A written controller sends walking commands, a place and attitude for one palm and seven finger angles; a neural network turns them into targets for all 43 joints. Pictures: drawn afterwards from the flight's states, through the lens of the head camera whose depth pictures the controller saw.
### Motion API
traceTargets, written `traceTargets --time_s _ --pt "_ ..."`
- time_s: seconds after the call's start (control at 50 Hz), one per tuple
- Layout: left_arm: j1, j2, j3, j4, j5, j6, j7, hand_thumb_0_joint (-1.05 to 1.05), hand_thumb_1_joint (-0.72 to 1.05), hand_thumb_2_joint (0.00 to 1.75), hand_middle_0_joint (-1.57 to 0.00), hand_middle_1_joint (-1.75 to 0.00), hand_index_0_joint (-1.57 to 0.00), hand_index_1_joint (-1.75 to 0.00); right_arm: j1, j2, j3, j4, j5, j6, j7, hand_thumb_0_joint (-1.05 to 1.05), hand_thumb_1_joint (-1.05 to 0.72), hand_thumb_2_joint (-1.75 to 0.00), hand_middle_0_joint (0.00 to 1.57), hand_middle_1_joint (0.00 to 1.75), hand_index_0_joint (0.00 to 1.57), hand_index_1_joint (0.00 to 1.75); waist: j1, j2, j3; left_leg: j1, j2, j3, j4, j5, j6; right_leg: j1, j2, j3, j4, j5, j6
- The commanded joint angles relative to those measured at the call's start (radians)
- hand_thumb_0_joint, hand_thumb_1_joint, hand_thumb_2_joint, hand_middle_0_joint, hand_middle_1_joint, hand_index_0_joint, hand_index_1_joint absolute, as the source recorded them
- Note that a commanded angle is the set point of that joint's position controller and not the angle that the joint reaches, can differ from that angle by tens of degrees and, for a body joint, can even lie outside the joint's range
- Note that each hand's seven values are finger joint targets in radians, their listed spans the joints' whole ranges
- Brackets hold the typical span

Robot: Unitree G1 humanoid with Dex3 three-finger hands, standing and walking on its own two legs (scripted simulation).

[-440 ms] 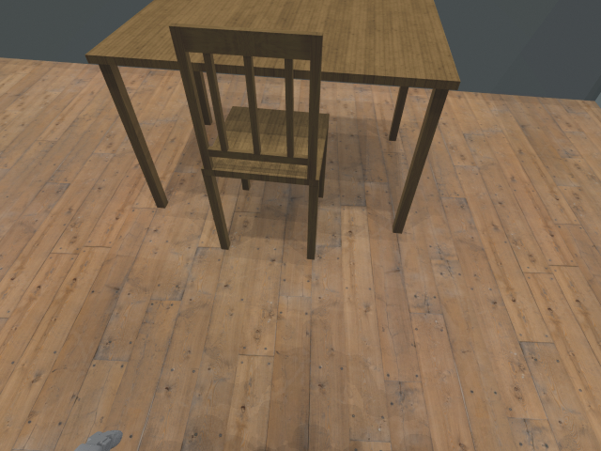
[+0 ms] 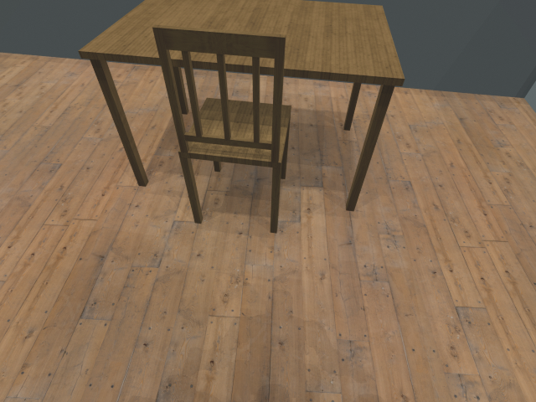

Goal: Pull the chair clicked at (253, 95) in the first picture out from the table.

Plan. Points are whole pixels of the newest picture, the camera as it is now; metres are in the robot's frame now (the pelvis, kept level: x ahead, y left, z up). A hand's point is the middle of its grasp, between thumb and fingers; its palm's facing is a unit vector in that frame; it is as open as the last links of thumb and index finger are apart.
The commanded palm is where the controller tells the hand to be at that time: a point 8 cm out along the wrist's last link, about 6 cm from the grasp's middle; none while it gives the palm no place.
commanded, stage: stand and wait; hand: left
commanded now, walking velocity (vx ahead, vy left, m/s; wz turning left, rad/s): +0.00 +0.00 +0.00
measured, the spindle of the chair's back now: (224, 99) +1.02 +0.20 -0.09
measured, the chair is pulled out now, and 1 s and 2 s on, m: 0.00 0.00 0.00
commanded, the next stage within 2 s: look at it before walking up in 0.38 s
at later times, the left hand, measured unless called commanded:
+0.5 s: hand out of the picture +0.06 +0.24 -0.15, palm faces -0.03 -0.94 -0.33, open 7.4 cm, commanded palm none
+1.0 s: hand out of the picture +0.07 +0.24 -0.15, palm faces -0.03 -0.94 -0.33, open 7.4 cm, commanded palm none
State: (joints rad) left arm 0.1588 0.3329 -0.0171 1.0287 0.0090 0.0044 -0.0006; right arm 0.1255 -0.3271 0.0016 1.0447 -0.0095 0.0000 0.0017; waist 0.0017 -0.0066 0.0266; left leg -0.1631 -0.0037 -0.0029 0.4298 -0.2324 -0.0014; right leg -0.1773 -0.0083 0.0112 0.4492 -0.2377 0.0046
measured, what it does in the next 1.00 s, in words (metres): stands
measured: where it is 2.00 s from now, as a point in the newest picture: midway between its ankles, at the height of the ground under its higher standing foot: outside the picture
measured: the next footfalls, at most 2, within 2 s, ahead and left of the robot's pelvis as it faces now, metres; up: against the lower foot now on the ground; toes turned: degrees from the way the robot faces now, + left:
none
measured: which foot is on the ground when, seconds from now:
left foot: down 0.00-1.00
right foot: down 0.00-1.00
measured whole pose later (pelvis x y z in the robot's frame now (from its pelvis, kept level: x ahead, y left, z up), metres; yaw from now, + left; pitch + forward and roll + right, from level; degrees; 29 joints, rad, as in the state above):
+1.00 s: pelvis +0.00 +0.00 +0.00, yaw +0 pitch -1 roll +0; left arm 0.15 0.33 -0.01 1.09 0.01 -0.01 0.00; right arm 0.13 -0.32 0.00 1.11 -0.01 -0.01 0.00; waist 0.00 0.00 0.03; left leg -0.14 0.01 0.00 0.36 -0.20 -0.01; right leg -0.16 0.00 0.01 0.39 -0.20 0.00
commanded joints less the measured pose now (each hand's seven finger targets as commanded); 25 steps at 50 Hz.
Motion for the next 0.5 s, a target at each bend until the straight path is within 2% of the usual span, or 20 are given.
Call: traceTargets --time_s 0.0,0.26,0.38,0.48 --pt "-0.05 0.202 0.049 -0.061 0.001 -0.027 0.011 0.0 0.9 0.9 -0.2 -0.3 -0.2 -0.3 -0.053 -0.196 -0.036 -0.06 -0.003 -0.029 -0.013 0.0 -0.9 -0.9 0.2 0.3 0.2 0.3 -0.002 0.015 -0.051 0.001 0.103 -0.097 -0.084 0.097 0.034 -0.006 -0.101 0.103 -0.101 0.065 -0.036" --pt "-0.04 0.199 0.048 -0.019 0.001 -0.029 0.013 0.0 0.9 0.9 -0.2 -0.3 -0.2 -0.3 -0.022 -0.193 -0.033 -0.009 0.0 -0.028 -0.013 0.0 -0.9 -0.9 0.2 0.3 0.2 0.3 -0.002 -0.008 -0.039 -0.005 0.109 -0.101 -0.102 0.09 0.028 -0.001 -0.105 0.108 -0.124 0.044 -0.036" --pt "-0.042 0.195 0.047 -0.011 0.002 -0.027 0.013 0.0 0.9 0.9 -0.2 -0.3 -0.2 -0.3 -0.019 -0.194 -0.032 0.001 -0.001 -0.028 -0.012 0.0 -0.9 -0.9 0.2 0.3 0.2 0.3 -0.002 0.01 -0.031 -0.009 0.11 -0.106 -0.116 0.065 0.028 -0.012 -0.099 0.109 -0.127 0.012 -0.033" --pt "-0.038 0.192 0.048 -0.011 0.002 -0.03 0.014 0.0 0.9 0.9 -0.2 -0.3 -0.2 -0.3 -0.019 -0.191 -0.033 0.002 0.0 -0.032 -0.012 0.0 -0.9 -0.9 0.2 0.3 0.2 0.3 -0.001 0.007 -0.049 0.005 0.115 -0.103 -0.112 0.103 0.028 0.0 -0.101 0.109 -0.123 0.059 -0.033"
